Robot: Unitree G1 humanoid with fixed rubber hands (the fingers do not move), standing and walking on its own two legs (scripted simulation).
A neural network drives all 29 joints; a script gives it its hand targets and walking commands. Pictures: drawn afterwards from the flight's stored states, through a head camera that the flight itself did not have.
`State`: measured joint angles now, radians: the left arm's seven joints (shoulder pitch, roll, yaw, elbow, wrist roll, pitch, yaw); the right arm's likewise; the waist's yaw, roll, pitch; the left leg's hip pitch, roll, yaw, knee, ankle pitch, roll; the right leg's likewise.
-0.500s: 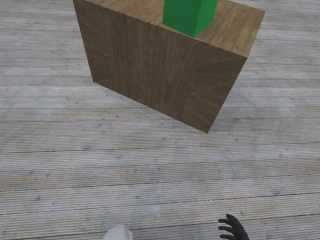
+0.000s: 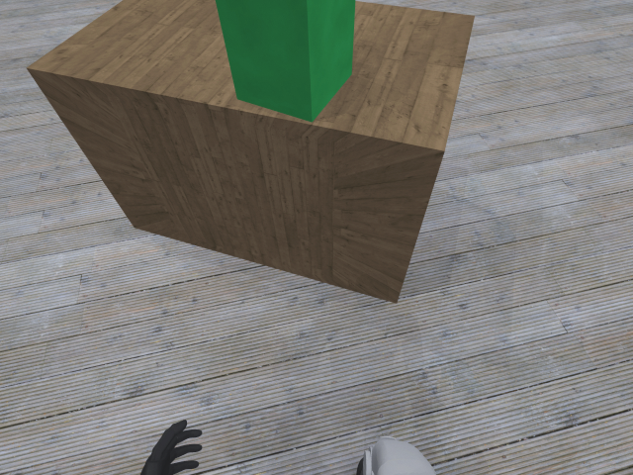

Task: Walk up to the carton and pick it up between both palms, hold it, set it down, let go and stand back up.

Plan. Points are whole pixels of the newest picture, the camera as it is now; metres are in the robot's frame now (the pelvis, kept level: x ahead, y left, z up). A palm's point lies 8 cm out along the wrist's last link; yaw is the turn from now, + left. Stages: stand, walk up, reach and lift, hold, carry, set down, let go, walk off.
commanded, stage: walk up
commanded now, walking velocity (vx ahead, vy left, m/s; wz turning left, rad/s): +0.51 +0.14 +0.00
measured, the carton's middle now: (291, 33) +0.94 -0.03 +0.06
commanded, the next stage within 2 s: none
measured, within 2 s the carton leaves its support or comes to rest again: neither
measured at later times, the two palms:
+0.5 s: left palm out of the picture +0.14 +0.25 -0.14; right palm (390, 274) +0.42 -0.15 -0.11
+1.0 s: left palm (192, 233) +0.55 +0.20 -0.10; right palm (441, 314) +0.35 -0.23 -0.15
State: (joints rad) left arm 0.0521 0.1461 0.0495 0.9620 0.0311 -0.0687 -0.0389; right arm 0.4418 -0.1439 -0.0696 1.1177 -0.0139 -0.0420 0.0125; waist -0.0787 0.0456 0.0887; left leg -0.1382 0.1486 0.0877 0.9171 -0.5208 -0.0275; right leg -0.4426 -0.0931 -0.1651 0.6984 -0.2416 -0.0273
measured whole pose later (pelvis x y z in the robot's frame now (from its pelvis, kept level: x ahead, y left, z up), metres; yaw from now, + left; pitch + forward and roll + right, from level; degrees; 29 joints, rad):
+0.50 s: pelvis +0.25 +0.05 +0.00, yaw +1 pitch +0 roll -1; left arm 0.45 0.14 0.06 1.13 0.01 -0.05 -0.01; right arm 0.03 -0.14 -0.05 0.94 -0.04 -0.07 0.04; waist 0.09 -0.04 0.08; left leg -0.46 0.11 0.16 0.70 -0.23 0.03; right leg -0.10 -0.13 -0.13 0.83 -0.53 0.03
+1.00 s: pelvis +0.42 -0.02 +0.01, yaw +0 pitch -1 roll +1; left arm 0.09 0.13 0.03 0.98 0.02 -0.04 -0.02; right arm 0.37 -0.18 -0.07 1.11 -0.03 0.00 0.00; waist -0.07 0.06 0.06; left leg -0.26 0.12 0.10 0.90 -0.56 -0.04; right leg -0.37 -0.08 -0.14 0.64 -0.26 -0.02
